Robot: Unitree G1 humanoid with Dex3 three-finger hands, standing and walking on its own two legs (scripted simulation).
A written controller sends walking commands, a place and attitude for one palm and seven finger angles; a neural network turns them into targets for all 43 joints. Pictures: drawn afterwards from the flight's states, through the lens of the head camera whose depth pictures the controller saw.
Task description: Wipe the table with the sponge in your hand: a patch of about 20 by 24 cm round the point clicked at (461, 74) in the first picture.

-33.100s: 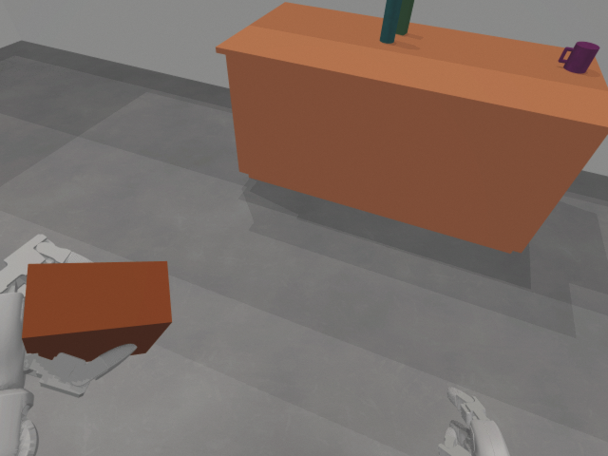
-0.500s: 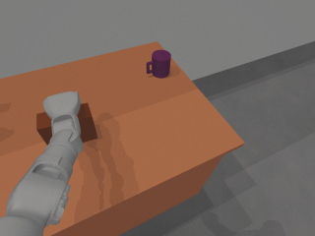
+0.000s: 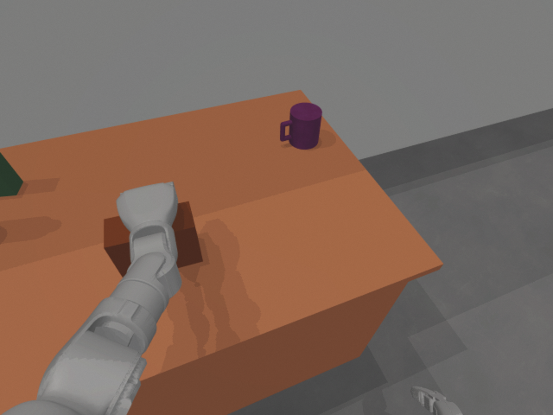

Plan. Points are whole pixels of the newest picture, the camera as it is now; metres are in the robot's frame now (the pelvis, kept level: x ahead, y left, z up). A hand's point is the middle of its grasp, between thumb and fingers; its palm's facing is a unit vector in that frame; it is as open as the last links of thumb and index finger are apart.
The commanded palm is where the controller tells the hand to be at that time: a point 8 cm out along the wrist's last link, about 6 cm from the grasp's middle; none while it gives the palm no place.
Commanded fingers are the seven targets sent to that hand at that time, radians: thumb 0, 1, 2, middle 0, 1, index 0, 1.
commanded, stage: wipe back along the middle lane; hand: left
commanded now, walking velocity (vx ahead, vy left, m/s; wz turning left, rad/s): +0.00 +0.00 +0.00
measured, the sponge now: (158, 247) +0.39 +0.24 -0.02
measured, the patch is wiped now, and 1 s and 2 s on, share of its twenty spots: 0.65 0.85 0.85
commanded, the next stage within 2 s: slide across to the third lane in 0.84 s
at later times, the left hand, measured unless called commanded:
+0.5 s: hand (167, 247) +0.36 +0.20 +0.03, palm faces -0.03 -0.03 -1.00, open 10.1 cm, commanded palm +0.31 +0.17 +0.05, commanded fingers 0.00 0.10 1.30 -1.20 -1.60 -1.20 -1.60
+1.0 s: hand (173, 272) +0.31 +0.18 +0.03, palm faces -0.02 -0.06 -1.00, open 10.1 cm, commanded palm +0.28 +0.16 +0.06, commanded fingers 0.00 0.10 1.30 -1.20 -1.60 -1.20 -1.60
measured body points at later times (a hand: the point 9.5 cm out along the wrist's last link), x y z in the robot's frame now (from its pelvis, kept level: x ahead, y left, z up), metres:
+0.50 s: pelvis +0.00 +0.00 +0.00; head +0.00 -0.01 +0.45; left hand +0.36 +0.20 +0.08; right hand +0.18 -0.23 -0.11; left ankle +0.01 +0.07 -0.73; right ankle -0.03 -0.10 -0.73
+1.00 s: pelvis +0.00 -0.02 +0.00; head -0.02 -0.04 +0.45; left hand +0.31 +0.18 +0.08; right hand +0.22 -0.24 -0.08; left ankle +0.01 +0.07 -0.73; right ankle -0.03 -0.10 -0.73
